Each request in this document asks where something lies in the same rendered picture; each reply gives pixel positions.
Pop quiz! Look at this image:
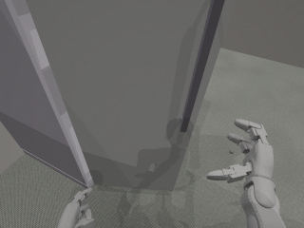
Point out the right robot hand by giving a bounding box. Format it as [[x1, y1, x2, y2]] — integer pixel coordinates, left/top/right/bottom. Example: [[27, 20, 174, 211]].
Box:
[[206, 119, 274, 183]]

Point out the left robot hand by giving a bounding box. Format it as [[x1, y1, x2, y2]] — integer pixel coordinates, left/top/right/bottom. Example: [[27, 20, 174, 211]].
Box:
[[57, 188, 94, 228]]

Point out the right robot forearm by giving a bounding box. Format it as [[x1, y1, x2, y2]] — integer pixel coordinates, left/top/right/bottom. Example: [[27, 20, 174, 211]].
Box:
[[240, 176, 286, 228]]

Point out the handle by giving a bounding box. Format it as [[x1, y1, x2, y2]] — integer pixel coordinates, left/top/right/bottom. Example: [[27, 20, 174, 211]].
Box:
[[180, 0, 225, 133]]

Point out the fridge door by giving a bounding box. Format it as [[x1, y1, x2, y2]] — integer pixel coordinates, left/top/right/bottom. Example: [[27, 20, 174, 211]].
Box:
[[26, 0, 237, 191]]

